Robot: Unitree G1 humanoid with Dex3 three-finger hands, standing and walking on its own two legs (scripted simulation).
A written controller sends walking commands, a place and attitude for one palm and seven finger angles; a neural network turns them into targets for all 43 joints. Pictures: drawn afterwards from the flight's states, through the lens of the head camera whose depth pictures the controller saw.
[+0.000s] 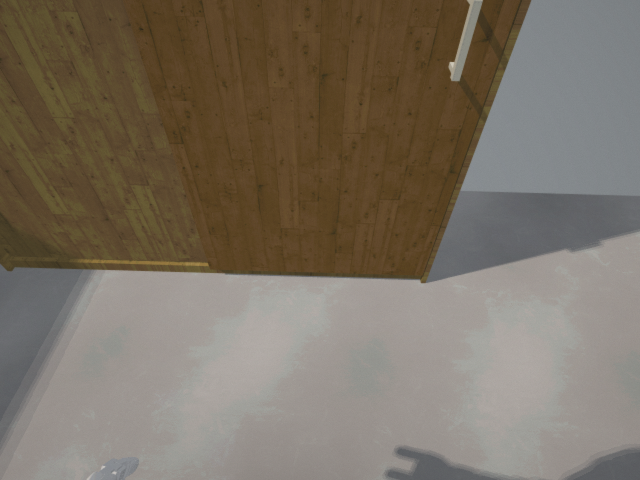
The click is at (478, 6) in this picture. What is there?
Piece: wardrobe's sliding door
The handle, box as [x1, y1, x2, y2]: [449, 0, 482, 80]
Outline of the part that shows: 482,0 467,0 470,5 455,61 449,63 451,80 459,80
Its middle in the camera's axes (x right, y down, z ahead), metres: +0.30 -0.42 +0.81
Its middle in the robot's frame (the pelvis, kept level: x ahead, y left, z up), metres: +0.93 -0.24 +0.16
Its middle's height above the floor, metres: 0.93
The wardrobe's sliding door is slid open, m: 0.00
